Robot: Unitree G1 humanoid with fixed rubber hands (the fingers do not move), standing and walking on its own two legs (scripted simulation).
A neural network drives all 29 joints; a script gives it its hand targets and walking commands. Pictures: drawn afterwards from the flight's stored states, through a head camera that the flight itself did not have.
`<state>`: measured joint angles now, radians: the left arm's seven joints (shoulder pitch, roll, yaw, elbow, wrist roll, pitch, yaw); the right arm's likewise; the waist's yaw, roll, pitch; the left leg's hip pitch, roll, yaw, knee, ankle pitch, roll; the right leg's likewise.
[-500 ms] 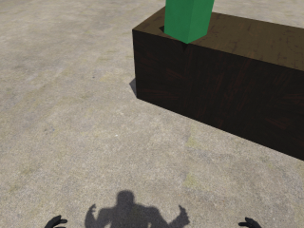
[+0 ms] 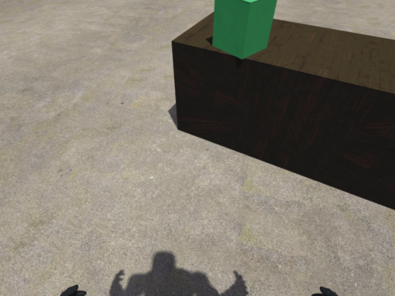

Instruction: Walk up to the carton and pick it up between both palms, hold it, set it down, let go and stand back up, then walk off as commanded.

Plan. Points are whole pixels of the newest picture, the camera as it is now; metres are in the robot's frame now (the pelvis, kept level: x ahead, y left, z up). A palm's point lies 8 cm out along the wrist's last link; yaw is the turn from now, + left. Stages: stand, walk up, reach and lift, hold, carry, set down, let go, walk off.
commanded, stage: stand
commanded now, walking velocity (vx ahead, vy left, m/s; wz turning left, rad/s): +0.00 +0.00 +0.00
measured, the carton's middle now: (242, 21) +1.32 -0.25 +0.04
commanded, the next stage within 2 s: none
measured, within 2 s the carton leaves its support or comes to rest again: neither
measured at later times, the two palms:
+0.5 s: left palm out of the picture +0.11 +0.29 -0.09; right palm out of the picture +0.09 -0.28 -0.10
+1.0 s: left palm out of the picture +0.11 +0.29 -0.09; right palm out of the picture +0.09 -0.28 -0.10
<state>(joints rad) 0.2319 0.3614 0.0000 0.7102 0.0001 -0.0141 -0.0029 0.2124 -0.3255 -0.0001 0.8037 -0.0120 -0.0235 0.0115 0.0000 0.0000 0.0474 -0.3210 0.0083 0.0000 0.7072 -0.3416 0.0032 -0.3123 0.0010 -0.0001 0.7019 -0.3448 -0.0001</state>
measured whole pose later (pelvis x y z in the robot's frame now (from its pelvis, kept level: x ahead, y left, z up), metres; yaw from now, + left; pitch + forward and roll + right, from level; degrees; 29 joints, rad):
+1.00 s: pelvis +0.00 +0.00 +0.00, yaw +0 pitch -2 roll +0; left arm 0.23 0.36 0.00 0.74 0.00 -0.02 0.00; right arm 0.21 -0.33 0.00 0.85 -0.01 -0.02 0.02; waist 0.00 0.00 0.05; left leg -0.32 0.01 0.00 0.68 -0.32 0.00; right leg -0.31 0.00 0.00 0.68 -0.33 0.00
